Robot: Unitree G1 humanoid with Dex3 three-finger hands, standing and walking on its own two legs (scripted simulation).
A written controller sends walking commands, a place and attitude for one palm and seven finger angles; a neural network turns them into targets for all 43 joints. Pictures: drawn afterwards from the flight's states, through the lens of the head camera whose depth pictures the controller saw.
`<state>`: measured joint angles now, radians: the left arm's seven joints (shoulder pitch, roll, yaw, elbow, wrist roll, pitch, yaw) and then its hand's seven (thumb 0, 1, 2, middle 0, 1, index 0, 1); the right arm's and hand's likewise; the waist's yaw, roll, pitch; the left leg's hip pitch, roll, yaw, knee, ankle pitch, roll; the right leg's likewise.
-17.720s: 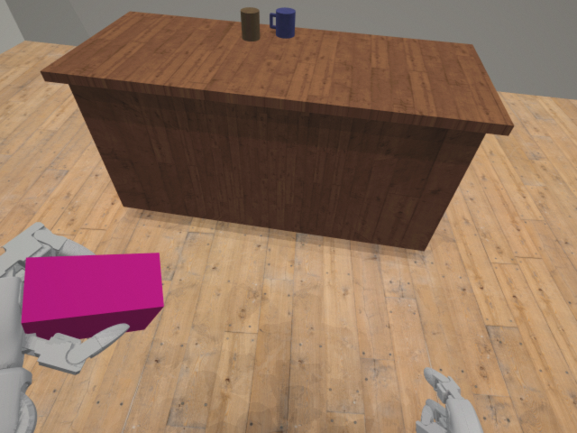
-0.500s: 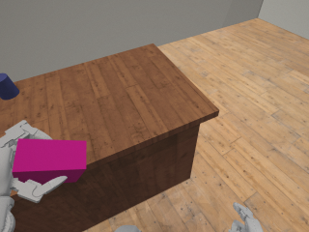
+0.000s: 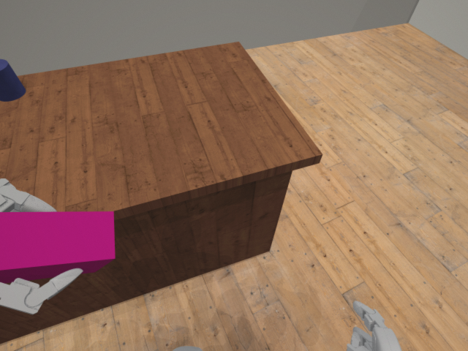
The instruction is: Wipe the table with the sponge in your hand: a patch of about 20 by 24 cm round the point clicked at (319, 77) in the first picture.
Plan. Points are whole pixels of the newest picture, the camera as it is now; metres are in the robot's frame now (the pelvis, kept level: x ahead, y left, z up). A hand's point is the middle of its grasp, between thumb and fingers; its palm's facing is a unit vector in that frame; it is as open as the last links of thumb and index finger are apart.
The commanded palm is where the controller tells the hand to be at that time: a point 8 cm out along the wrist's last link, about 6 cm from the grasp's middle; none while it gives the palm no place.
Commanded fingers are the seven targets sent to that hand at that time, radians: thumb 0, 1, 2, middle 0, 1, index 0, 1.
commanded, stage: come to a stop and stand still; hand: left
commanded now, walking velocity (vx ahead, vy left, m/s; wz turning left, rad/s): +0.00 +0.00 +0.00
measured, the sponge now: (70, 246) +0.22 +0.22 +0.14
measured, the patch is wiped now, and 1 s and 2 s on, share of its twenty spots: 0.00 0.00 0.00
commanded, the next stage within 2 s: look again from close up in 0.28 s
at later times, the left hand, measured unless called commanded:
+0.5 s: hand out of the picture +0.22 +0.30 +0.20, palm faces +0.51 -0.74 -0.43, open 10.0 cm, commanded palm +0.14 +0.28 +0.18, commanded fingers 0.00 0.10 1.30 -1.20 -1.60 -1.20 -1.60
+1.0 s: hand out of the picture +0.21 +0.28 +0.18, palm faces +0.39 -0.83 -0.40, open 10.0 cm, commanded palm +0.15 +0.31 +0.18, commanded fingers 0.00 0.10 1.30 -1.20 -1.60 -1.20 -1.60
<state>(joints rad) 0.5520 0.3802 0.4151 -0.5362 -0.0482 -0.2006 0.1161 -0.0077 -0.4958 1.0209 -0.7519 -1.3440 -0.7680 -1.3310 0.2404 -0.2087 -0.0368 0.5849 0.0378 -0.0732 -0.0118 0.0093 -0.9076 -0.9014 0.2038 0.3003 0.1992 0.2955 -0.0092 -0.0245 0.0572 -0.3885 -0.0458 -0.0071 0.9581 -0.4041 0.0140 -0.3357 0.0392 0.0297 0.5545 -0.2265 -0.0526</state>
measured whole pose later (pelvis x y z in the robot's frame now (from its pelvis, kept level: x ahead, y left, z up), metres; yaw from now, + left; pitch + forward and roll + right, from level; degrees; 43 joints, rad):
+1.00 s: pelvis -0.01 +0.04 +0.00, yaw -2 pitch -1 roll -1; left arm 0.44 0.36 0.39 -0.44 -0.05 -0.25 0.11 -0.01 -0.50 1.02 -0.75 -1.34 -0.77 -1.33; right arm 0.24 -0.25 0.01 0.57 -0.02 -0.13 -0.01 0.01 -0.91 -0.90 0.20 0.30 0.20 0.30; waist 0.01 0.02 0.01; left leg -0.20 -0.03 0.06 0.54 -0.33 0.06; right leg -0.30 0.02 0.02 0.50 -0.19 -0.01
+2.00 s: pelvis +0.12 +0.15 -0.01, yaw -5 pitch -3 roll +3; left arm 0.43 0.39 0.42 -0.46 -0.03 -0.16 0.14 -0.01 -0.50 1.02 -0.76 -1.33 -0.77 -1.32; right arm 0.16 -0.22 -0.03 0.61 0.01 -0.10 -0.03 0.01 -0.91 -0.90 0.20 0.30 0.20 0.30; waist 0.02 -0.03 0.12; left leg -0.27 -0.01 0.07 0.60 -0.29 -0.01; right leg -0.28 -0.06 -0.01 0.72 -0.39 0.01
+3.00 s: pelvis +0.10 +0.20 +0.01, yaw -6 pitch -1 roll -2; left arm 0.37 0.33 0.35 -0.42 -0.01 -0.22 0.09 0.00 -0.50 1.02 -0.76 -1.33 -0.77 -1.32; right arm 0.22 -0.20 0.03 0.61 0.01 -0.18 -0.01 0.01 -0.90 -0.90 0.21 0.30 0.20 0.30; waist 0.04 0.00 0.05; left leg -0.26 0.02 0.08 0.49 -0.21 0.05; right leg -0.19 -0.02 0.00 0.41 -0.20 0.04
